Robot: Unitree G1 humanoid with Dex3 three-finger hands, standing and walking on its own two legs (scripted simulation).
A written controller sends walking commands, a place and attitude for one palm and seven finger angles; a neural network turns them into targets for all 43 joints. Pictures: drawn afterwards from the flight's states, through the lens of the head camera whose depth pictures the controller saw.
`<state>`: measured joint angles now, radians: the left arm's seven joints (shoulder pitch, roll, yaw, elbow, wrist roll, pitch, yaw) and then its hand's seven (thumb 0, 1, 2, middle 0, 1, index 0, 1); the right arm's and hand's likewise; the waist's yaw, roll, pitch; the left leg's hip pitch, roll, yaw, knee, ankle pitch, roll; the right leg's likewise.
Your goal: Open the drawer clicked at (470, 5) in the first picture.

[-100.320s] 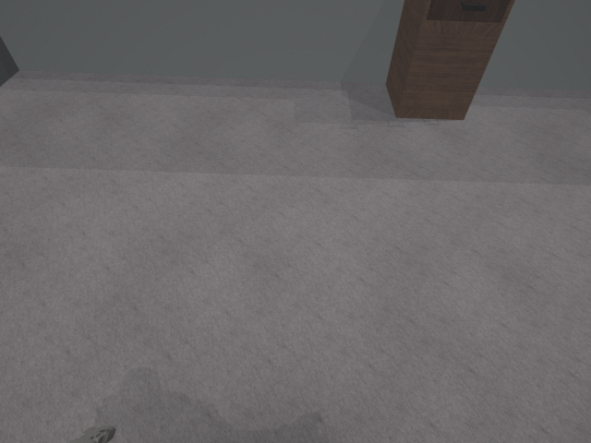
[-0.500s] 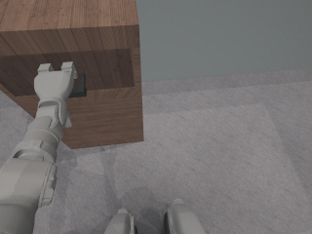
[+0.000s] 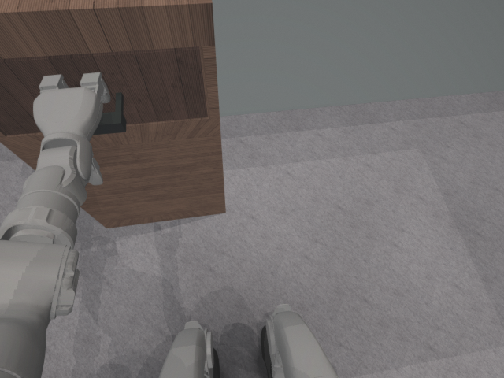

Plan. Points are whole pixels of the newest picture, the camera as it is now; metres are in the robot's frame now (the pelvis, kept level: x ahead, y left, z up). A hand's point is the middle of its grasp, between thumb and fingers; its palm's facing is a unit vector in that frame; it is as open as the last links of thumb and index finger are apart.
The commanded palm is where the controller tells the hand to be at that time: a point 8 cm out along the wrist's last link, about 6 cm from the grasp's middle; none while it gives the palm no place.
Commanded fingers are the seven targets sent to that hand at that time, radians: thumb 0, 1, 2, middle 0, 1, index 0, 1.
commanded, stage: lower the fingers behind the handle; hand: left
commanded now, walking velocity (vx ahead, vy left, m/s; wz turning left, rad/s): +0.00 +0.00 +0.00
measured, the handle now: (92, 113) +0.56 +0.23 +0.00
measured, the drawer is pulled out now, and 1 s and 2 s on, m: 0.00 0.00 0.00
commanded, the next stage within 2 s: lift the fingers back up to retry in 0.02 s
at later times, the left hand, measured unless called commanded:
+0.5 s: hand (72, 128) +0.51 +0.24 +0.03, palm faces -0.04 -0.02 -1.00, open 13.8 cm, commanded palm +0.50 +0.23 +0.09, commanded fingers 0.00 -0.50 0.30 -0.30 -1.20 -0.30 -1.20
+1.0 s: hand (68, 118) +0.51 +0.23 +0.06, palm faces -0.05 -0.04 -1.00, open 13.8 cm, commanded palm +0.50 +0.23 +0.12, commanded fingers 0.00 -0.50 0.30 -0.30 -1.20 -0.30 -1.20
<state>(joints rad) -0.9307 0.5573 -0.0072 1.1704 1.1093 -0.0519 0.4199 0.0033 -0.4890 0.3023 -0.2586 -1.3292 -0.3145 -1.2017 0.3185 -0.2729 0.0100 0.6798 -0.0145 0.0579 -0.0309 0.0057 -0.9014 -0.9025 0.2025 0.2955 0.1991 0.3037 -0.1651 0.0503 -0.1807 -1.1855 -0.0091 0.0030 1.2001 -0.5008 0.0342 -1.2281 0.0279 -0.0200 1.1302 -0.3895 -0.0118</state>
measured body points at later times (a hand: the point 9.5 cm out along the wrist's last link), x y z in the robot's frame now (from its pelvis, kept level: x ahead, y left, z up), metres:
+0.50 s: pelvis +0.02 +0.01 +0.03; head +0.15 +0.01 +0.46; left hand +0.51 +0.24 +0.09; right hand +0.02 -0.26 -0.09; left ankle +0.02 +0.10 -0.63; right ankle +0.07 -0.11 -0.63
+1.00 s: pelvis +0.06 +0.01 +0.06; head +0.16 +0.00 +0.50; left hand +0.51 +0.23 +0.11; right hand +0.11 -0.26 -0.07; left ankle +0.02 +0.10 -0.63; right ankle +0.07 -0.11 -0.63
